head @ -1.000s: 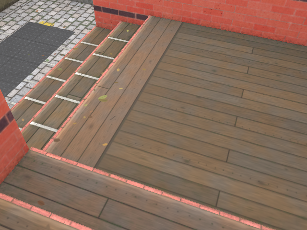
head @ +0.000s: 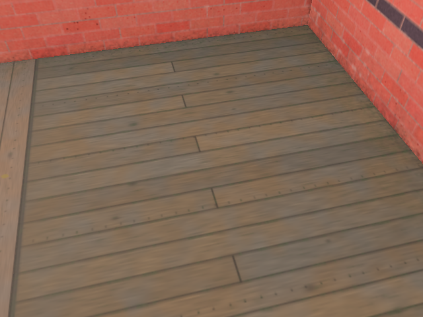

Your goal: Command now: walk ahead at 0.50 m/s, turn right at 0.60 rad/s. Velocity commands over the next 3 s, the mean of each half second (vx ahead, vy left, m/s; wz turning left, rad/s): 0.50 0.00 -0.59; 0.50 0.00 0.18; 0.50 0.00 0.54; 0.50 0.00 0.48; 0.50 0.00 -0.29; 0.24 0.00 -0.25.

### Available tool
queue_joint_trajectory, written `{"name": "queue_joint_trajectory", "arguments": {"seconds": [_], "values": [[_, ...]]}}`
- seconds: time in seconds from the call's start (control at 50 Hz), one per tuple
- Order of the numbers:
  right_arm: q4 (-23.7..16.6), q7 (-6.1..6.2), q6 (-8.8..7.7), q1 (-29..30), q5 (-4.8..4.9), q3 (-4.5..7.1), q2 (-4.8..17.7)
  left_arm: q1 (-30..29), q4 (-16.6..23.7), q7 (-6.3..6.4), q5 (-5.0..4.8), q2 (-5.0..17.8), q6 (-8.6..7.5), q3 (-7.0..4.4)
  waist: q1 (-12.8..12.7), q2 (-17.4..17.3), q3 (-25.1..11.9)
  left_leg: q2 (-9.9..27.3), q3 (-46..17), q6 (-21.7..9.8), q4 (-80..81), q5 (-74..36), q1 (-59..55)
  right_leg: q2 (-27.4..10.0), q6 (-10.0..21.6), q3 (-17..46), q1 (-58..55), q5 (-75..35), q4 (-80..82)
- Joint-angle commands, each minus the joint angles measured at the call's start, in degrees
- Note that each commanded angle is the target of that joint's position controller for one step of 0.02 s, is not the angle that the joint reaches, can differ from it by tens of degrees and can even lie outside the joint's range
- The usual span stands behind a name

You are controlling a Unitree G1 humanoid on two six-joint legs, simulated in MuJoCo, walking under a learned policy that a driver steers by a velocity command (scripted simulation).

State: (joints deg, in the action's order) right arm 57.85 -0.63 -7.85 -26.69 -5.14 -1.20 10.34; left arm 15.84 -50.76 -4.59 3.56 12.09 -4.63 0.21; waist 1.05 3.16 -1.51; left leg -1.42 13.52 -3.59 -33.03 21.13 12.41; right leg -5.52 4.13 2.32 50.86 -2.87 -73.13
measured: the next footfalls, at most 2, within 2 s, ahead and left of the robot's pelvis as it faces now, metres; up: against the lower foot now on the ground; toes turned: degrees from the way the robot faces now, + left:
right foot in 0.32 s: +0.20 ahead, -0.13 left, +0.00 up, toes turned -15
left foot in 0.66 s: +0.58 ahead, +0.00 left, -0.15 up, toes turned -18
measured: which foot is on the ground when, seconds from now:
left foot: down 0.00-0.30, up 0.32-0.64, down 0.66-1.00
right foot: up 0.00-0.30, down 0.32-0.66, up 0.68-1.00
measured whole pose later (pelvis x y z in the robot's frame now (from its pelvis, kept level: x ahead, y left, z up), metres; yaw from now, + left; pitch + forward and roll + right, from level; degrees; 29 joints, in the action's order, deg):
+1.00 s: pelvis +0.55 -0.11 -0.14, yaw -8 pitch +4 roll +2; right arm 53.1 1.8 -3.2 -21.8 2.2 4.1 11.8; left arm -1.6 -42.5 2.0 -1.1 11.3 -5.1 -2.9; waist 4.7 0.8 -2.5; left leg -6.4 -8.4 -2.5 -26.5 16.1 14.1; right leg -1.4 -2.8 6.0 34.3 2.1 -33.3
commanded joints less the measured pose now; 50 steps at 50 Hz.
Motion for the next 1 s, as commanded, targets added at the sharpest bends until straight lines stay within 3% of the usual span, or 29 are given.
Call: {"name": "queue_joint_trajectory", "arguments": {"seconds": [0.02,0.08,0.12,0.18,0.26,0.3,0.32,0.34,0.36,0.38,0.4,0.44,0.46,0.48,0.5,0.52,0.6,0.64,0.66,0.68,0.7,0.72,0.74,0.76,0.78,0.82,0.86,0.92,1.0], "values": [[-0.2,0.45,-1.94,-2.1,-1.37,0.14,6.3,-5.0,5.0,-1.00,-0.47,1.7,-1.07,-0.95,-1.5,-6.3,4.6,21.0,-14.4,-8.2,19.1,-37.7,-0.8,-0.5,0.3,4.1,-1.3,-4.6,11.9],[1.1,-0.31,-0.75,-1.4,-2.50,0.75,7.0,-3.6,4.1,-1.38,0.66,0.6,-0.38,-0.57,-2.4,-3.1,3.4,19.9,-8.5,-6.2,14.1,-44.1,-9.9,0.3,0.7,4.6,1.8,-6.2,10.0],[3.2,0.25,-0.92,-5.5,-2.12,0.11,4.9,-7.1,5.9,-1.57,0.50,1.4,0.08,-0.92,-1.2,-5.0,5.2,19.4,-6.8,-4.7,13.9,-42.5,-11.7,0.5,1.0,2.7,1.5,-2.9,8.0],[5.0,1.35,-1.20,-9.4,-2.09,0.56,6.2,-11.2,8.7,-1.61,-0.36,2.0,0.30,-1.23,0.5,-6.1,6.7,19.8,-4.6,-3.7,12.1,-47.1,-17.5,1.5,1.0,0.2,2.1,3.7,8.3],[1.0,1.31,-1.65,-0.8,-1.28,3.02,13.3,-7.5,10.1,-0.97,-0.68,5.6,-0.05,-3.17,-3.6,-10.9,5.1,17.8,3.4,-0.8,5.3,-70.2,-7.5,7.4,0.6,-9.5,-22.8,15.3,10.4],[-0.8,-0.50,-1.04,4.4,0.28,5.47,19.4,3.1,5.3,1.00,-0.02,10.7,-0.99,-6.06,-8.7,-11.7,7.2,17.7,1.9,-0.3,-8.2,-69.9,-0.5,10.6,-0.5,-10.9,-37.5,22.5,22.1],[-1.4,-2.31,0.18,8.5,0.57,6.93,22.1,13.9,0.3,2.38,0.28,12.0,-2.23,-7.36,-13.7,-6.9,6.5,14.9,1.7,-0.6,-24.3,-62.9,6.6,13.5,1.6,-13.8,-51.8,13.7,35.4],[-2.2,-4.67,1.17,8.9,-2.11,5.55,13.8,24.2,-6.3,4.10,2.55,10.2,-3.05,-6.86,-15.1,3.7,-0.7,5.7,-2.1,2.0,-55.1,-6.5,27.3,7.4,11.2,-1.4,-74.7,-1.5,34.7],[-8.9,-7.39,0.18,11.2,-1.33,2.61,2.6,29.5,-7.4,5.03,2.11,10.1,-3.96,-5.33,-12.5,3.5,-12.5,-0.3,-13.1,1.4,-60.8,17.9,40.8,-2.6,20.1,17.1,-86.6,-16.4,36.7],[-17.0,-6.77,-0.85,24.4,2.03,2.95,3.8,27.1,-7.7,4.51,1.22,7.8,-5.41,-4.82,-14.6,-1.3,-1.8,0.3,-21.2,3.1,-51.5,16.0,49.5,-9.9,19.9,28.6,-78.2,-5.8,43.2],[-19.4,-5.05,-1.02,30.4,2.39,4.04,6.4,18.0,-6.2,3.35,-0.79,1.9,-6.20,-2.94,-11.9,-2.4,6.0,4.6,-24.5,5.5,-43.2,13.1,51.1,-11.0,17.4,31.1,-64.9,6.8,41.2],[-16.8,-2.29,1.48,22.6,-0.43,3.76,5.3,5.2,-3.9,1.79,-1.02,-0.7,-3.93,-0.74,-2.0,-4.7,7.2,5.7,-21.7,2.8,-34.6,7.8,37.4,-7.5,16.2,24.9,-38.4,17.7,38.5],[-14.5,-1.67,2.20,16.6,-2.24,2.89,4.5,-1.0,-0.2,1.67,0.32,-2.1,-3.26,0.68,1.1,-3.8,8.4,6.5,-22.0,0.5,-26.3,-5.2,23.4,-3.0,13.1,17.8,-21.0,22.9,40.5],[-12.1,-0.98,1.66,10.1,-2.47,2.72,3.8,-5.5,2.4,2.51,0.46,-1.0,-3.65,0.94,3.3,-1.1,7.4,6.6,-20.2,0.8,-17.0,-27.1,7.7,3.9,8.1,7.7,-7.1,25.8,38.6],[-13.8,0.56,1.38,14.1,10.34,4.43,7.2,-7.3,0.8,6.96,-8.13,7.4,-2.22,-2.97,6.6,-0.9,11.1,1.9,-12.0,4.1,-9.3,-34.9,-0.7,5.1,9.6,8.9,3.3,21.6,39.7],[-13.8,0.86,1.63,16.3,10.54,3.73,6.3,-2.8,-0.6,8.45,-8.17,7.9,-2.03,-2.60,4.4,-3.7,9.1,1.4,-13.2,6.2,-8.6,-41.7,-5.4,4.4,9.0,7.8,4.7,23.6,36.8],[-16.3,-0.31,2.52,24.5,8.27,3.25,5.8,7.6,-3.7,9.52,-6.22,5.2,-0.83,-3.36,-2.7,-4.0,2.7,4.7,-14.4,5.8,10.1,-48.7,3.0,2.9,4.5,7.1,-21.2,27.3,21.1],[-11.6,-1.20,2.85,13.1,7.35,5.53,8.5,9.7,-4.7,8.53,-4.49,5.1,0.84,-4.08,1.9,-3.8,-2.8,2.4,-10.6,2.5,12.8,-41.1,-6.0,3.4,3.6,4.2,-28.7,9.3,5.2],[-6.7,-1.88,3.20,-1.4,6.66,6.50,10.3,8.8,-5.3,7.52,-4.11,4.1,0.53,-4.25,8.3,-4.6,-5.9,7.2,-15.9,-1.9,11.9,-43.3,-19.0,5.3,2.2,2.1,-22.0,12.7,-16.2],[-2.9,-2.87,2.67,-7.3,5.18,6.31,12.0,15.3,-4.0,5.86,-3.99,-2.8,-0.54,-2.99,4.3,-18.1,-9.3,13.4,-24.1,-7.4,-5.9,-57.3,-37.7,9.9,-1.1,-0.5,1.7,50.0,-43.7],[-4.2,-3.01,3.20,-2.9,5.64,6.66,13.7,19.3,-1.2,5.28,-5.00,-1.6,-2.26,-2.19,1.3,-22.5,-13.9,17.5,-38.1,-12.3,-3.2,-48.6,-39.3,7.1,-1.1,2.2,10.5,46.4,-48.6],[-4.4,-2.41,3.68,-1.5,6.54,8.51,18.8,13.6,3.1,5.30,-7.61,1.0,-3.43,-2.30,2.4,-22.6,-15.3,24.4,-53.5,-20.3,8.4,-18.4,-41.6,6.5,-2.4,1.1,21.1,40.5,-48.6],[-6.1,-0.98,3.90,3.3,5.45,7.64,14.5,3.8,5.4,6.19,-8.10,2.1,-3.58,-2.39,2.9,-8.5,-12.6,25.1,-60.0,-18.7,16.2,3.6,-33.4,2.9,-1.9,2.3,21.8,31.0,-37.2],[-7.8,-0.06,3.30,8.9,3.93,5.97,9.6,-4.0,6.5,7.22,-7.09,3.2,-3.02,-3.03,2.5,-1.5,-8.5,25.2,-60.7,-17.3,17.2,2.8,-23.3,1.7,-1.7,4.1,19.9,24.5,-33.2],[-8.2,0.06,2.23,13.1,3.58,5.24,9.1,-3.8,7.1,7.83,-5.69,4.2,-2.12,-3.60,-1.6,0.8,-5.1,22.8,-58.4,-15.9,16.7,-0.6,-12.1,0.1,-1.4,5.7,14.1,19.4,-22.6],[-9.8,0.90,2.17,19.4,4.61,4.80,8.1,-5.0,7.9,8.16,-2.99,4.1,-0.77,-4.28,-5.8,-2.3,2.5,12.7,-40.7,-12.3,18.2,-9.6,11.8,-1.9,-3.9,5.1,-1.2,15.2,1.0],[-10.4,1.96,2.73,17.5,5.57,5.59,9.9,-8.8,9.2,8.16,-1.71,1.3,-1.21,-3.78,-4.1,-6.0,-0.3,5.3,-29.1,-10.3,19.1,-20.7,22.2,2.1,-6.1,-0.2,-20.5,5.7,20.5],[-9.2,2.74,3.36,11.3,7.02,6.76,11.4,-13.5,10.1,7.01,-4.76,0.9,-0.82,-3.62,-1.6,-9.2,-2.3,7.7,-30.6,-11.1,19.4,-17.9,16.4,4.9,-8.6,0.7,-27.2,0.6,33.9],[-9.0,2.84,4.23,6.4,7.86,7.38,8.7,-16.9,10.8,6.19,-4.86,4.4,-1.12,-4.88,-0.2,-7.5,-1.5,8.9,-37.3,-8.6,13.4,-5.6,6.6,5.5,-6.1,1.9,-28.7,6.4,44.7]]}}
Over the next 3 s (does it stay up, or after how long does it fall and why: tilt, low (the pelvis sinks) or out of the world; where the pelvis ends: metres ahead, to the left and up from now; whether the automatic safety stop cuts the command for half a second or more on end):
stays up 1.48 0.05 -0.14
